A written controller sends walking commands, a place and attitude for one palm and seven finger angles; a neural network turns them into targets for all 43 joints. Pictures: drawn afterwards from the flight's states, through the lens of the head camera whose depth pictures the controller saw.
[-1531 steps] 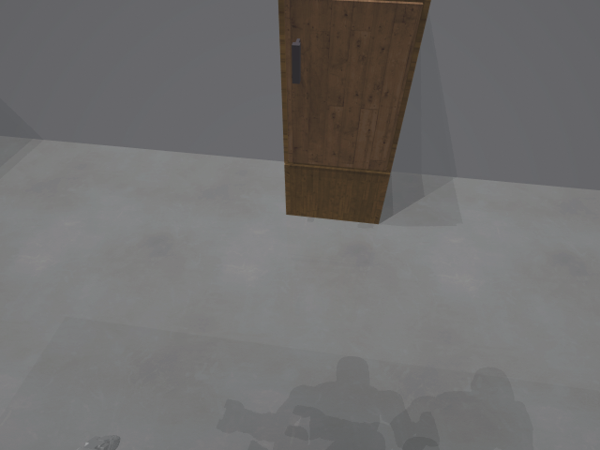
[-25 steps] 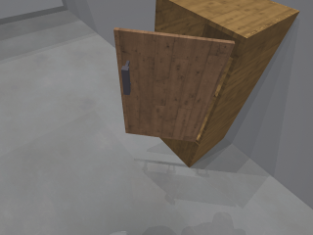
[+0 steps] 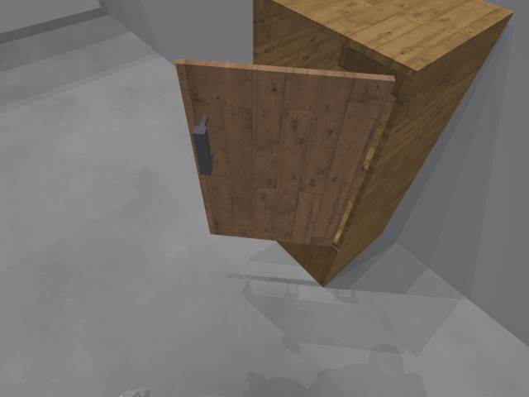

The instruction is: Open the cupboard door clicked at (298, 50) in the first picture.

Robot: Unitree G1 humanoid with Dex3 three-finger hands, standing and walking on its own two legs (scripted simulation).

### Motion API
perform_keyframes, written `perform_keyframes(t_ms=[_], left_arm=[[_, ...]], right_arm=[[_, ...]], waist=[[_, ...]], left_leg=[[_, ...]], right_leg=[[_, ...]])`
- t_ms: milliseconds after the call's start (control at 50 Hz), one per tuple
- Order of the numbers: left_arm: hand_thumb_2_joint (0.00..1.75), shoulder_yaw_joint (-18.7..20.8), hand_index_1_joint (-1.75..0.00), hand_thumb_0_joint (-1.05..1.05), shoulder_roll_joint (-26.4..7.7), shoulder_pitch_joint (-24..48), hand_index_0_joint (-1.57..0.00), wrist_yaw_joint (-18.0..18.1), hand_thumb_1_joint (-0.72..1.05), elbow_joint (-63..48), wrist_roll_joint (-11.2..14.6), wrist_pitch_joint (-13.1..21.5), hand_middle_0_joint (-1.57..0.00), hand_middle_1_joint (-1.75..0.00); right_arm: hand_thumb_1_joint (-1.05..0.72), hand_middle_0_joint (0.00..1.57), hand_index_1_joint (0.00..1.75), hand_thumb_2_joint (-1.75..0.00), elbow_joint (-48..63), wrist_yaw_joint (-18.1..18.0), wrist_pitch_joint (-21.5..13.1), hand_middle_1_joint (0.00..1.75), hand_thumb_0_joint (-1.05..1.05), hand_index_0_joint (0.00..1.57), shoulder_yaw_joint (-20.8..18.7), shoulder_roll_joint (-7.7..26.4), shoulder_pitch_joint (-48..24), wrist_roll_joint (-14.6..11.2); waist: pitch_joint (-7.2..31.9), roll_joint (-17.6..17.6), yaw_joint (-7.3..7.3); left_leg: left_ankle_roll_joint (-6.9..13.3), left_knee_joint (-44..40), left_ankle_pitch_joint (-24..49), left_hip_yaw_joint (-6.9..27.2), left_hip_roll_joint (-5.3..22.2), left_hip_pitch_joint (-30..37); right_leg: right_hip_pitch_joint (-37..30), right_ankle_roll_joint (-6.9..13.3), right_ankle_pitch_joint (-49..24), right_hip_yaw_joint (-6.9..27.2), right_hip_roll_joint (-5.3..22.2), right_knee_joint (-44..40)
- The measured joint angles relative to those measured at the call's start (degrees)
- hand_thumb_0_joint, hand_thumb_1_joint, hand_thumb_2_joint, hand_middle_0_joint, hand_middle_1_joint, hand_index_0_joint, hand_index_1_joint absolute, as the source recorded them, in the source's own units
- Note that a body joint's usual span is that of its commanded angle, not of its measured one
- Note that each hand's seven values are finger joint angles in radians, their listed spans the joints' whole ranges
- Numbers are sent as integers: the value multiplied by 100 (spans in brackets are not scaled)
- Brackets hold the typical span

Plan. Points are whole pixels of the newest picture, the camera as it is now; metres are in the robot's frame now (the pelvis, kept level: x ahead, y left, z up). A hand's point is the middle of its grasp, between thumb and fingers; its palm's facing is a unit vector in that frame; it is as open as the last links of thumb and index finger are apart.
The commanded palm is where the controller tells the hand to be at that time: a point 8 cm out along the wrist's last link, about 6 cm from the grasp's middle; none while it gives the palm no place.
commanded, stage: come to a stop and stand still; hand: left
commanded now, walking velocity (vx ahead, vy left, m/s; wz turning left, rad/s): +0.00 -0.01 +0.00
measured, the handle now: (205, 145) +0.60 +0.16 -0.01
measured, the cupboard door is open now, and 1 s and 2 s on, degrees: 43 43 43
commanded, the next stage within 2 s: look again from close up in 1.18 s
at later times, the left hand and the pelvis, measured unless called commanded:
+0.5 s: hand out of the picture -0.02 +0.23 -0.17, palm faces -0.01 -0.97 -0.25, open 7.4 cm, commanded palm none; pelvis -0.04 +0.04 +0.00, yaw -2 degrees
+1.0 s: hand out of the picture -0.05 +0.17 -0.17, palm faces +0.00 -0.98 -0.17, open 7.3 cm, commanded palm none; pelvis -0.04 +0.01 +0.00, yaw -1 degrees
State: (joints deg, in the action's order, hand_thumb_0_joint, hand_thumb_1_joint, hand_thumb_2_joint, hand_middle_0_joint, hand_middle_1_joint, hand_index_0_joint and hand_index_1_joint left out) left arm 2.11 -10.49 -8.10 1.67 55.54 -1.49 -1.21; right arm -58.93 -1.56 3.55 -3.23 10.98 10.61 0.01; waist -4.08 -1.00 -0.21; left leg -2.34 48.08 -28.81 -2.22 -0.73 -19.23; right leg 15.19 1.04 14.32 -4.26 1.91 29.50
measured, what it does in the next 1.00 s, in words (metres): steps on the spot: left foot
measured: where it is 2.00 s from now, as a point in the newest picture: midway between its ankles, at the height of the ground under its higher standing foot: outside the picture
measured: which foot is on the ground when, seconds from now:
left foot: up 0.00-0.04, down 0.06-1.00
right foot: down 0.00-1.00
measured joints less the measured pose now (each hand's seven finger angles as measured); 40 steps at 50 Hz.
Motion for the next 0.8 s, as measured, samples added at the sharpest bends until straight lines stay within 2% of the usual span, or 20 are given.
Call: perform_keyframes(t_ms=[40, 60, 80, 120, 140, 200, 240, 260, 300, 360, 560, 800], left_arm=[[90, -3, -30, 0, -22, -29, -20, -8, 91, 47, 17, -3, -20, -30], [90, -7, -30, 0, -21, -56, -20, -20, 91, 70, 39, -14, -20, -30], [90, -34, -30, 0, -19, -72, -20, 24, 91, 101, 60, -5, -20, -30], [90, -82, -30, 0, -29, -158, -20, 110, 91, 130, 49, 1, -20, -30], [90, -108, -30, 0, -33, -222, -20, 120, 91, 125, 38, -33, -20, -30], [90, -138, -30, 0, -27, -397, -20, 94, 91, 105, 19, -164, -20, -30], [90, -127, -30, 0, -30, -494, -20, 52, 91, 89, 19, -176, -20, -30], [90, -121, -30, 0, -46, -552, -20, 34, 91, 72, 19, -158, -20, -30], [90, -125, -30, 0, -27, -624, -20, 18, 91, 98, 9, -117, -20, -30], [90, -168, -30, 0, 15, -783, -20, -19, 91, 121, 0, -99, -20, -30], [90, -223, -30, 0, 102, -1085, -20, -40, 91, 298, -15, -23, -20, -30], [90, -306, -30, 0, 337, -1113, -20, -31, 91, 678, 32, 89, -20, -30]], right_arm=[[-91, 20, 30, -90, 22, 20, -53, 30, 0, 19, 35, -41, 10, 6], [-91, 20, 30, -90, 46, 32, -100, 30, 0, 19, 58, -37, 44, 14], [-91, 20, 30, -90, 82, 44, -135, 30, 0, 19, 58, -36, 60, 16], [-91, 20, 30, -90, 241, 51, -191, 30, 0, 19, 84, -65, 102, 38], [-91, 20, 30, -90, 351, 36, -234, 30, 0, 19, 100, -83, 154, 53], [-91, 20, 30, -90, 613, -16, -296, 30, 0, 19, 164, -127, 265, 85], [-91, 20, 30, -90, 697, -28, -301, 30, 0, 19, 190, -153, 295, 89], [-91, 20, 30, -90, 717, -31, -301, 30, 0, 20, 196, -161, 305, 82], [-92, 20, 30, -90, 695, -22, -298, 30, 0, 20, 186, -125, 273, 67], [-93, 20, 30, -90, 649, 22, -288, 30, 0, 20, 176, -51, 310, 82], [-92, 20, 30, -90, 218, 73, -341, 30, 0, 20, 245, 1, 723, 94], [-91, 20, 30, -90, -308, 41, -406, 30, 1, 19, 331, -187, 927, 57]], waist=[[25, -62, 15], [58, -24, 13], [58, 2, 1], [36, -46, 11], [48, -54, 17], [94, 42, 51], [121, 114, 70], [150, 112, 85], [152, 192, 101], [249, 310, 62], [446, 266, 67], [431, 173, 9]], left_leg=[[10, -952, 534, -36, 16, 349], [61, -1487, 994, 1, 76, 539], [204, -1615, 1103, -21, 109, 576], [429, -1406, 981, -116, 41, 525], [497, -1368, 934, -170, -2, 537], [618, -1408, 949, -317, -71, 598], [665, -1413, 993, -385, -114, 583], [676, -1392, 1002, -426, -154, 551], [685, -1371, 1022, -467, -174, 524], [696, -1555, 1170, -452, -190, 533], [677, -2103, 1567, -398, -233, 611], [529, -2322, 1699, -312, -127, 718]], right_leg=[[21, -58, -15, 13, 16, 14], [64, -95, 12, -14, -19, 83], [114, -134, 54, -35, -29, 188], [180, -166, 99, 38, 46, 381], [230, -111, 214, 81, 86, 545], [376, -13, 895, 240, 60, 1141], [317, 11, 774, 258, 42, 1040], [234, 26, 591, 292, 44, 812], [213, -79, 140, 364, 42, 639], [205, -157, 76, 349, 52, 489], [148, -146, -231, 299, 70, 35], [24, -40, -336, 209, -42, -194]])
